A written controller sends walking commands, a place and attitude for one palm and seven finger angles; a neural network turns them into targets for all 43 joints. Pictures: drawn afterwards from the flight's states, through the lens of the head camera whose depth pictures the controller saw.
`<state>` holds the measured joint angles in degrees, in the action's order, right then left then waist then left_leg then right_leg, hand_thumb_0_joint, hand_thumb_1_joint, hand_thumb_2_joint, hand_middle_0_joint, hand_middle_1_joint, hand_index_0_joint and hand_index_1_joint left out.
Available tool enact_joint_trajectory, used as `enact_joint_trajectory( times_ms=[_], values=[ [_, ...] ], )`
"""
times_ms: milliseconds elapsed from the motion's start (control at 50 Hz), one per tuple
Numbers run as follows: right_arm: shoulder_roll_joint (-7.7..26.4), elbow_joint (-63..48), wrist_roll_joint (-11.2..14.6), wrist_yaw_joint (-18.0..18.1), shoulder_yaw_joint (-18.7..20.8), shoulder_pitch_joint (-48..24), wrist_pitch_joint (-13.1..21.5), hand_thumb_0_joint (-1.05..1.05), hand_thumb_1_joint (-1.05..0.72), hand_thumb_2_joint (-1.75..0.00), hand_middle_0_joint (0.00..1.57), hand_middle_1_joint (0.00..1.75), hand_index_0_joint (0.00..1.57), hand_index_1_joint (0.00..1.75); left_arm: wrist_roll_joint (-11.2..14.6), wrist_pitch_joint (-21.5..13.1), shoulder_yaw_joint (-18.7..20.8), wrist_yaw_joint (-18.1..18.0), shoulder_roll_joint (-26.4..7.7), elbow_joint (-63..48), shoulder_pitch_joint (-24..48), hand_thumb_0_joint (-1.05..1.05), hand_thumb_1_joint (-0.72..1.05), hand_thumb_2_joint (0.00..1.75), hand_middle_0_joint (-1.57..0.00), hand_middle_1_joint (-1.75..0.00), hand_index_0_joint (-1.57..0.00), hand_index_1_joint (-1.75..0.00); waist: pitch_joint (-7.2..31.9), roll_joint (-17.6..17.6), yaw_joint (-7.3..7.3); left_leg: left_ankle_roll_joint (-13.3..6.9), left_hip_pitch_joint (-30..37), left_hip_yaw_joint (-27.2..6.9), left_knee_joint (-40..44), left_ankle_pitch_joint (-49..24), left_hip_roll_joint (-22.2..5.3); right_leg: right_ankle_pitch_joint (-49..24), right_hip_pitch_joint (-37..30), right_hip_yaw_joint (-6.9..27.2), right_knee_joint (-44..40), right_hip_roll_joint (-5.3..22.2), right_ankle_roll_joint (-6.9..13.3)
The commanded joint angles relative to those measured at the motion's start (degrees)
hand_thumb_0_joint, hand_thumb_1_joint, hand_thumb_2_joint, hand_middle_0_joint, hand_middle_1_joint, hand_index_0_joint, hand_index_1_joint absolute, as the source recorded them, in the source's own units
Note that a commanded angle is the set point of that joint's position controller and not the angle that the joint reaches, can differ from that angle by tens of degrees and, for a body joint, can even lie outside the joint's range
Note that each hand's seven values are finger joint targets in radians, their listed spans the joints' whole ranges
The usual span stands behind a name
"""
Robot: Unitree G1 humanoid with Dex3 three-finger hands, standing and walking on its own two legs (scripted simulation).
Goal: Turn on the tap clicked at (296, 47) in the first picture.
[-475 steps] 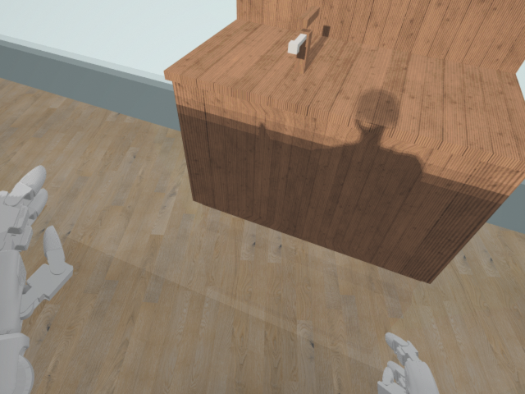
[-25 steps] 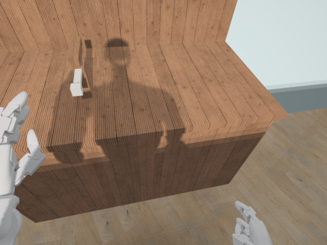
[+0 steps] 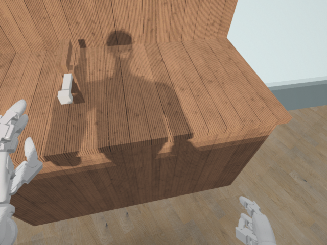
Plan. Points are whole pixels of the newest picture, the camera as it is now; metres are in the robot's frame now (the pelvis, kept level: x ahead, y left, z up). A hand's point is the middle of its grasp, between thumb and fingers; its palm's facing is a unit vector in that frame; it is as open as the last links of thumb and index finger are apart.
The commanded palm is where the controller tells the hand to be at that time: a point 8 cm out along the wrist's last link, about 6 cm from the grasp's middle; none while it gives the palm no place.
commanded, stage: come to a stop and stand still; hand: left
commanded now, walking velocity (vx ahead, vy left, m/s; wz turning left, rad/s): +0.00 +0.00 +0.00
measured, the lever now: (65, 97) +0.44 +0.31 +0.09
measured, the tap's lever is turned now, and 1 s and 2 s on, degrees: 0 0 0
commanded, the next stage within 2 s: look again from close up in 0.06 s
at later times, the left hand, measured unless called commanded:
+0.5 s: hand (23, 172) +0.20 +0.27 +0.15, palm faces +0.40 -0.85 -0.36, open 7.4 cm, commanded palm +0.14 +0.30 +0.17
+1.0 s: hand (71, 138) +0.27 +0.21 +0.15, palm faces +0.35 -0.88 -0.33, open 7.4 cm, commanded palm +0.22 +0.26 +0.17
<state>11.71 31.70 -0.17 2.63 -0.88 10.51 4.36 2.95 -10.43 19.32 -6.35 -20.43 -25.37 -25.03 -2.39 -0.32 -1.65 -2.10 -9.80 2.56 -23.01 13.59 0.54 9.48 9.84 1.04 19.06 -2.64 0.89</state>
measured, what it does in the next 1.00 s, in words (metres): lifts its left foot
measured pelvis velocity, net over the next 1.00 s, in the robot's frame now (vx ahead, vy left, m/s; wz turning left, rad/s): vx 0.04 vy -0.01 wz -0.06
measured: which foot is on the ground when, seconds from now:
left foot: down 0.00-0.84, up 0.86-1.00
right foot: down 0.00-1.00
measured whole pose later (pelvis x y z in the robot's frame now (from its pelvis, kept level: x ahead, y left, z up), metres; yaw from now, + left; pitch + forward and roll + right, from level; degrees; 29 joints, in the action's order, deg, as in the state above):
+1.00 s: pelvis +0.04 -0.01 -0.02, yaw -4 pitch +0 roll -1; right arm 12.3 33.6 0.4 1.9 0.0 11.8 3.4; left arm 2.2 -13.1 19.2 -8.1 -19.8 -28.9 -24.1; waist -3.0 -2.1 -1.4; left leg -0.4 -21.0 2.4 -45.1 22.9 -1.5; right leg 19.5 12.7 3.0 32.4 -4.3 2.9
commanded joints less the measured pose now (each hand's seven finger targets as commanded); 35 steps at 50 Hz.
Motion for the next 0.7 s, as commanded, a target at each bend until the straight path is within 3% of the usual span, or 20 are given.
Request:
enact_joint_trajectory(
  times_ms=[0,260,320,480,520,580,600,640,680],
  values=[
    [6.3,-8.8,0.1,0.8,2.2,-3.8,2.4,0.00,-0.90,-0.90,0.20,0.30,0.20,0.30,0.3,-3.3,6.4,-1.5,-9.4,-11.9,3.1,0.00,0.90,0.90,-0.20,-0.30,-0.20,-0.30,10.5,2.8,0.32,3.1,2.5,-2.1,2.5,-16.4,-2.2,-17.6,-5.3,1.9,-0.5,3.4,-0.3],
    [6.6,-8.8,0.2,1.0,2.2,-3.3,2.1,0.00,-0.90,-0.90,0.20,0.30,0.20,0.30,0.1,-3.2,5.3,-1.4,-9.1,-11.1,5.4,0.00,0.90,0.90,-0.20,-0.30,-0.20,-0.30,8.2,3.4,0.26,2.9,-1.4,-3.3,6.2,-7.4,-2.5,-9.3,-5.6,1.0,-1.3,2.3,-0.7],
    [6.6,-8.7,0.2,1.0,2.2,-3.5,2.4,0.00,-0.90,-0.90,0.20,0.30,0.20,0.30,0.0,-3.5,5.1,-1.4,-9.0,-12.1,6.0,0.00,0.90,0.90,-0.20,-0.30,-0.20,-0.30,8.3,5.8,0.28,3.2,-1.7,-3.8,7.2,-7.2,-2.8,-8.3,-5.8,0.5,-0.1,2.0,-0.7],
    [6.7,-8.5,0.1,1.0,2.4,-3.8,3.1,0.00,-0.90,-0.90,0.20,0.30,0.20,0.30,-0.2,-3.7,6.3,-1.5,-9.8,-11.4,5.2,0.00,0.90,0.90,-0.20,-0.30,-0.20,-0.30,7.2,4.4,0.09,3.3,-3.7,-4.3,8.3,-3.1,-3.4,-6.5,-5.2,0.5,0.9,1.8,-0.8],
    [6.7,-7.8,0.1,1.0,2.6,-3.4,3.1,0.00,-0.90,-0.90,0.20,0.30,0.20,0.30,-0.1,-3.8,5.2,-1.5,-8.3,-10.3,5.0,0.00,0.90,0.90,-0.20,-0.30,-0.20,-0.30,8.3,4.0,0.33,3.1,-3.2,-5.5,8.3,2.2,-4.8,-2.8,-4.7,0.3,2.9,1.6,-0.5],
    [7.0,-7.8,0.0,1.3,2.7,-4.7,3.2,0.00,-0.90,-0.90,0.20,0.30,0.20,0.30,-0.3,-3.6,5.8,-1.9,-9.3,-11.2,7.4,0.00,0.90,0.90,-0.20,-0.30,-0.20,-0.30,6.0,7.1,0.60,1.2,-3.8,-9.1,10.9,15.5,-8.5,5.0,1.1,-0.6,7.5,0.3,-0.3],
    [6.9,-7.6,0.0,1.4,2.6,-4.3,3.1,0.00,-0.90,-0.90,0.20,0.30,0.20,0.30,-0.4,-3.7,4.6,-2.0,-7.9,-11.4,8.3,0.00,0.90,0.90,-0.20,-0.30,-0.20,-0.30,5.2,7.6,0.85,0.2,-4.5,-11.2,11.2,18.0,-10.3,6.3,2.4,-1.5,9.8,0.4,-0.3],
    [6.8,-7.6,0.1,1.4,2.7,-3.8,3.1,0.00,-0.90,-0.90,0.20,0.30,0.20,0.30,-0.7,-3.5,4.3,-2.2,-7.6,-10.9,8.6,0.00,0.90,0.90,-0.20,-0.30,-0.20,-0.30,4.6,7.8,0.85,-1.7,-3.6,-11.9,9.3,17.1,-12.3,7.0,4.8,-2.1,11.4,0.6,0.1],
    [6.9,-7.5,0.1,1.3,2.6,-4.2,3.3,0.00,-0.90,-0.90,0.20,0.30,0.20,0.30,-0.8,-3.3,4.9,-2.5,-8.6,-11.7,10.0,0.00,0.90,0.90,-0.20,-0.30,-0.20,-0.30,4.3,6.8,0.94,-1.6,-3.0,-9.6,5.9,12.8,-11.6,5.6,5.2,-1.8,10.3,0.9,0.7]
  ],
)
